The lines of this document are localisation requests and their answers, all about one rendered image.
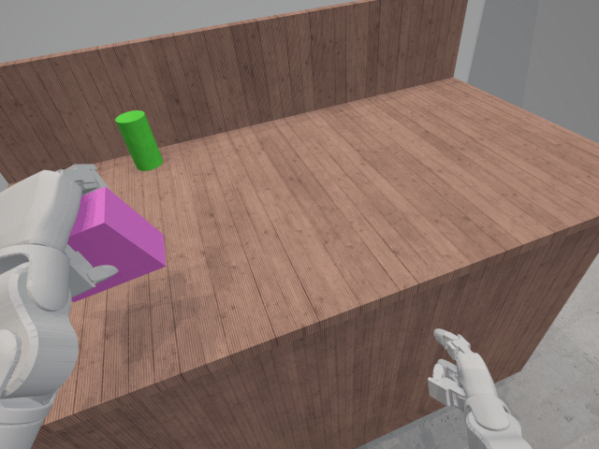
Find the left robot hand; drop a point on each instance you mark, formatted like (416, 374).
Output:
(42, 210)

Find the robot right forearm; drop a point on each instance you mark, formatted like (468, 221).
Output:
(490, 424)

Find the table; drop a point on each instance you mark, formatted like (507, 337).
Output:
(329, 196)

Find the robot left forearm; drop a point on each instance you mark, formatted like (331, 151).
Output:
(38, 345)

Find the right robot hand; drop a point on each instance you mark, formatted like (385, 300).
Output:
(453, 384)

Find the sponge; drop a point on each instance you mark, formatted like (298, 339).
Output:
(108, 232)

